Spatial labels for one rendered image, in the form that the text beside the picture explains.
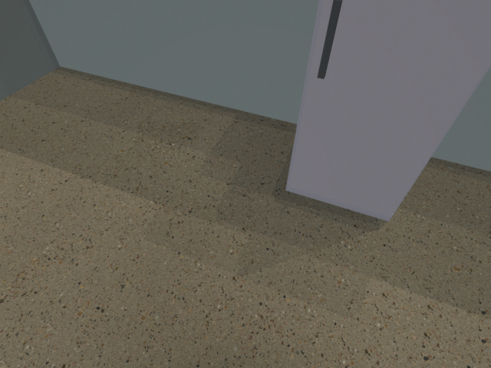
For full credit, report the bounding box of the handle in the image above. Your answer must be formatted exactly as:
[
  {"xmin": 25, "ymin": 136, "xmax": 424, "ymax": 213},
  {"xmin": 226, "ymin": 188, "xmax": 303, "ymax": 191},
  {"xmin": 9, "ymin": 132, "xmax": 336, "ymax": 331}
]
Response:
[{"xmin": 318, "ymin": 0, "xmax": 342, "ymax": 79}]

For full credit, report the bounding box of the fridge door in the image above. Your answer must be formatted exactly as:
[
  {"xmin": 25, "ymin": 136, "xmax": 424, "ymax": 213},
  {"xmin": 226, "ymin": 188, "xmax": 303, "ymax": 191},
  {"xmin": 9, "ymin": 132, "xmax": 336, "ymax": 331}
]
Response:
[{"xmin": 289, "ymin": 0, "xmax": 491, "ymax": 216}]

